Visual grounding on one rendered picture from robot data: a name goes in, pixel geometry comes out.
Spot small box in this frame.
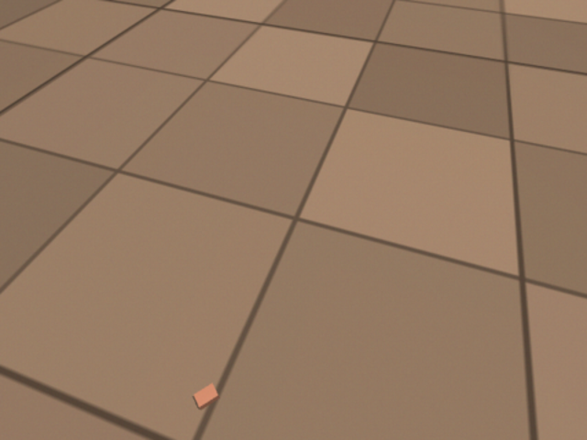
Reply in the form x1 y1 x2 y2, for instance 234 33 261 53
194 383 219 410

